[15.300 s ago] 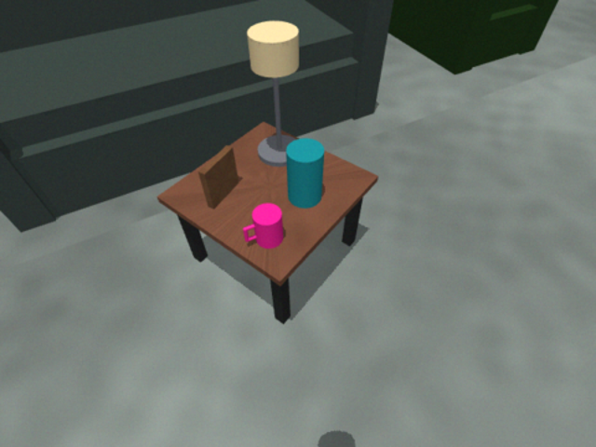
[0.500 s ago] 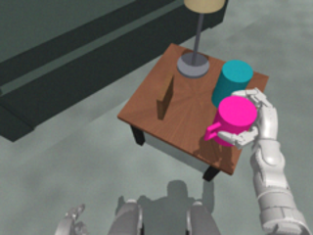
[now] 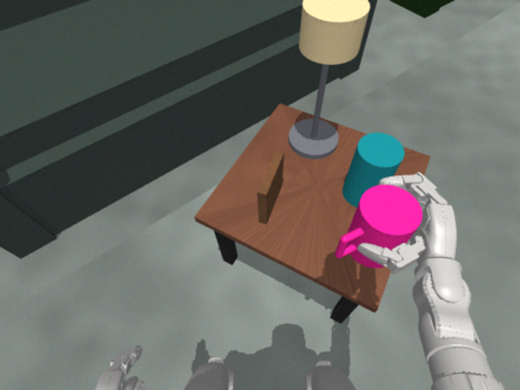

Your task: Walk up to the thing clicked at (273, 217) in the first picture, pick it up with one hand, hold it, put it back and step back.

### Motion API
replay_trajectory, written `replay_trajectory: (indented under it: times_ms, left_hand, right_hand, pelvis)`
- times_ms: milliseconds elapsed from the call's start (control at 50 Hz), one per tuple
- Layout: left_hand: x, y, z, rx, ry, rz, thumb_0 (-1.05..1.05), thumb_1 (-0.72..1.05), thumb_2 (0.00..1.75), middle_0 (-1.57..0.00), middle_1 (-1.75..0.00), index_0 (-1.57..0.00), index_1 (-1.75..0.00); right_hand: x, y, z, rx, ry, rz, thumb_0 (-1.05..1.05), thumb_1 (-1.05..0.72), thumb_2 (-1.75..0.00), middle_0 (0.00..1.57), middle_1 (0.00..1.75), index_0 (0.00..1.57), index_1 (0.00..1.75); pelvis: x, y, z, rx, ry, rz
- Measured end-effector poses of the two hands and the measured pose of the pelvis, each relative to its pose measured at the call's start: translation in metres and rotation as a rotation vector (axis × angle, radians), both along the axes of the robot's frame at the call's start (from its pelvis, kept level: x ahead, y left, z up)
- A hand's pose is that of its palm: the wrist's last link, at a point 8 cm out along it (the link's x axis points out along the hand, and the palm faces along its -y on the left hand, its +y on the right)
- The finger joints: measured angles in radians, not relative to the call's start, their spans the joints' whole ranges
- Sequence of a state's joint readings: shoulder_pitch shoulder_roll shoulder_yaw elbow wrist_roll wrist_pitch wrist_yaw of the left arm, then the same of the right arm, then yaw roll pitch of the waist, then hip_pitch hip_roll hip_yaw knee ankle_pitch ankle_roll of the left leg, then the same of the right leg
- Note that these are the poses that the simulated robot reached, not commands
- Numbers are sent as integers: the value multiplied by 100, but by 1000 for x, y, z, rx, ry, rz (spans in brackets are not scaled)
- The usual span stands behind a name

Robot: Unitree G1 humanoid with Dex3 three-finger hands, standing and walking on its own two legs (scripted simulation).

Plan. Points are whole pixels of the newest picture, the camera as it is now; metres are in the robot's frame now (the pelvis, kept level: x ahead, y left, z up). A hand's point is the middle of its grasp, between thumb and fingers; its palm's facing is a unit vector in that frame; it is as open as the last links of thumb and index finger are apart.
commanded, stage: lift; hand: right
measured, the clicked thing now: (370, 232) +0.34 -0.15 +0.02
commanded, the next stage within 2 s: hold in 0.22 s
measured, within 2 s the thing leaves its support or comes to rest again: neither
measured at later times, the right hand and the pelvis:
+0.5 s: hand (401, 222) +0.34 -0.18 +0.06, palm faces +0.12 +0.99 -0.01, open 11.7 cm; pelvis +0.00 -0.01 +0.01, yaw +0 degrees
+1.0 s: hand (402, 227) +0.33 -0.18 +0.07, palm faces +0.12 +0.99 -0.01, open 11.7 cm; pelvis +0.00 +0.00 +0.02, yaw +0 degrees
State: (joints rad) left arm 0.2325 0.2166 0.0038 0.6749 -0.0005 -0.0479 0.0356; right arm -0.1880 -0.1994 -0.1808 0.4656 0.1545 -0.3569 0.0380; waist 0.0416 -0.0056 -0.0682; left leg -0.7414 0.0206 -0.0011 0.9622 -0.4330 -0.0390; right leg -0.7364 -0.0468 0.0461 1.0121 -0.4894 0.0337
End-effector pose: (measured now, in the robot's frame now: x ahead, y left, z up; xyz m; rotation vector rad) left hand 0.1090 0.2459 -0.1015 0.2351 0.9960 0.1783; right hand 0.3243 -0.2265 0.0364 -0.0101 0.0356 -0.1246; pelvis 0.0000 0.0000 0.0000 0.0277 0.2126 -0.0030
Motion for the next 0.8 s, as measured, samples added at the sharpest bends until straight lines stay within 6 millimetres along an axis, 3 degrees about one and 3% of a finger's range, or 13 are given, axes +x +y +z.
replay_trajectory:
  times_ms: [360,800]
  left_hand:
    - [13,-10,16,1,-38,-10,1,91,89,-20,-31,-21,-30]
    - [13,-13,24,-11,-60,-16,1,90,90,-20,-32,-21,-31]
  right_hand:
    - [-6,-6,17,-1,-12,3,0,61,-100,65,106,65,106]
    - [-20,-4,29,-1,-15,7,0,61,-100,66,106,65,105]
  pelvis:
    - [4,-6,12,1,-43,2]
    - [2,-6,19,-1,-80,0]
